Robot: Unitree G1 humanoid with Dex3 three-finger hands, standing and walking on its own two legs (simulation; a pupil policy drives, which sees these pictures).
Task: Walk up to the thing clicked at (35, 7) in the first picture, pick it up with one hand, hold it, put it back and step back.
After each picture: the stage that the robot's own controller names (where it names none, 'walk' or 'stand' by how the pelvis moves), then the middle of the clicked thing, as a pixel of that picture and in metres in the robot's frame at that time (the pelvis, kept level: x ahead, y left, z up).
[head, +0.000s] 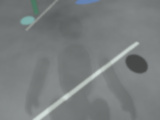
stand; (34, 5) +2.04 +0.71 -0.65
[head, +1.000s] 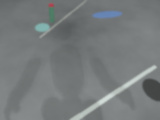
walk; (51, 13) +1.95 +0.38 -0.63
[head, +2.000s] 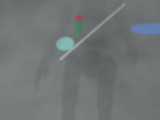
walk; (78, 26) +1.35 +0.11 -0.64
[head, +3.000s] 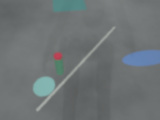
walk; (59, 64) +0.86 +0.23 -0.64
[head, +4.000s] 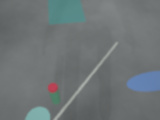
walk; (54, 94) +0.57 +0.21 -0.64
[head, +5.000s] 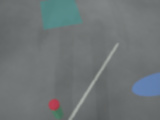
stand; (56, 109) +0.41 +0.21 -0.63
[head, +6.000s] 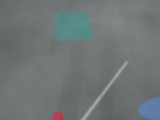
stand; out of the picture +0.39 +0.19 -0.65
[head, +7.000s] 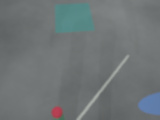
stand; (58, 117) +0.38 +0.18 -0.65
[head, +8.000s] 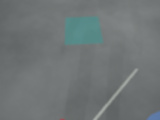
stand; out of the picture +0.35 +0.17 -0.66
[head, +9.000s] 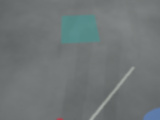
stand; out of the picture +0.35 +0.18 -0.66
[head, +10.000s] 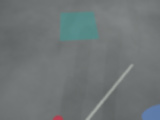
stand; out of the picture +0.35 +0.19 -0.66
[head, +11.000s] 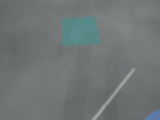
stand; out of the picture +0.34 +0.17 -0.66
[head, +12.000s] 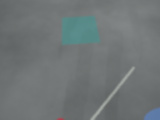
stand; out of the picture +0.36 +0.18 -0.66
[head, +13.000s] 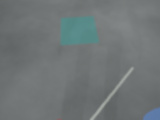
stand; out of the picture +0.35 +0.19 -0.66
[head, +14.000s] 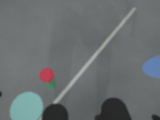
go down; (49, 80) +0.41 +0.16 -0.45
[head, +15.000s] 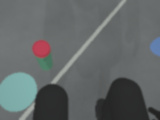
go down; (44, 57) +0.47 +0.16 -0.30
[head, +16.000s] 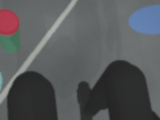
close in; (9, 35) +0.47 +0.19 -0.21
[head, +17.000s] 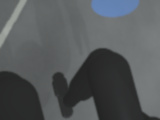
close; out of the picture +0.47 +0.21 -0.18
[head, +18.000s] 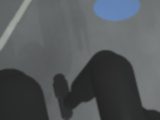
lift; out of the picture +0.43 +0.21 -0.18
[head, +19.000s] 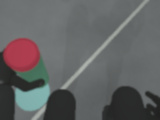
lift; (32, 69) +0.34 +0.18 -0.02
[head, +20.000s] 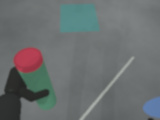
hold; (39, 83) +0.31 +0.16 +0.04
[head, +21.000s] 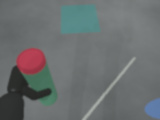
hold; (41, 81) +0.32 +0.16 +0.04
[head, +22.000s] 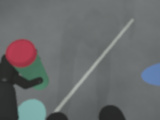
crouch; (32, 69) +0.37 +0.17 -0.03
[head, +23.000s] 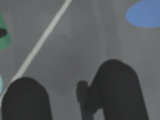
lower; out of the picture +0.49 +0.19 -0.11
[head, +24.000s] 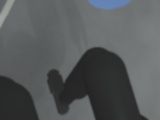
lower; out of the picture +0.48 +0.22 -0.19
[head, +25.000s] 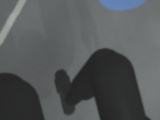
lower; out of the picture +0.46 +0.22 -0.19
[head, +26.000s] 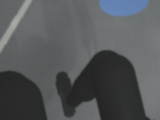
lower; out of the picture +0.46 +0.22 -0.17
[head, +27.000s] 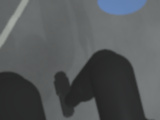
lower; out of the picture +0.46 +0.22 -0.18
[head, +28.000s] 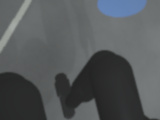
open; out of the picture +0.45 +0.19 -0.18
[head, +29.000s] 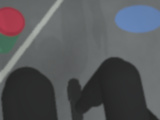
stand; (5, 35) +0.44 +0.18 -0.20
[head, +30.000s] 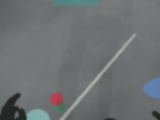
stand; (58, 103) +0.37 +0.14 -0.53
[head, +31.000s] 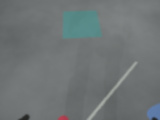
stand; out of the picture +0.36 +0.14 -0.60
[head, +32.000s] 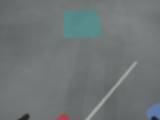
stand; out of the picture +0.37 +0.14 -0.60
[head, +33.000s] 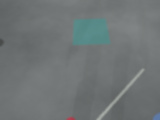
stand; out of the picture +0.38 +0.13 -0.65
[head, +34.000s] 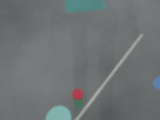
walk; (78, 99) +0.42 +0.06 -0.63
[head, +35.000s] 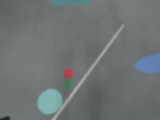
walk; (68, 80) +0.59 +0.10 -0.63
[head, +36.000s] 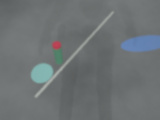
walk; (58, 53) +0.86 +0.25 -0.63
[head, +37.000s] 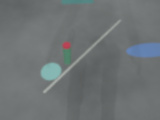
stand; (67, 53) +0.98 +0.16 -0.64
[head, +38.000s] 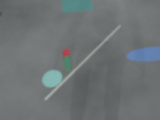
stand; (67, 60) +0.97 +0.19 -0.66
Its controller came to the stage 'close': yes
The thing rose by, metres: 0.69
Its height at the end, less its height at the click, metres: +0.00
